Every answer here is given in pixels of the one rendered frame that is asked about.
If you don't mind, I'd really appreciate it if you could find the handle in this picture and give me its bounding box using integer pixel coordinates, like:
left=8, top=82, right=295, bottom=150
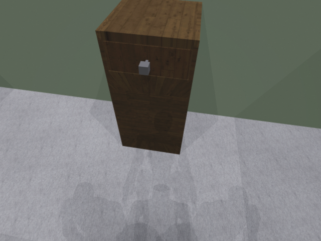
left=138, top=60, right=150, bottom=75

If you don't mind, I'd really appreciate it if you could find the cabinet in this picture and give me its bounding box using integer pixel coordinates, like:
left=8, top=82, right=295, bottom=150
left=95, top=0, right=202, bottom=154

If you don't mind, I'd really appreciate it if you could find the drawer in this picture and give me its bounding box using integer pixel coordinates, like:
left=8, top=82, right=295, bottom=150
left=103, top=41, right=192, bottom=79

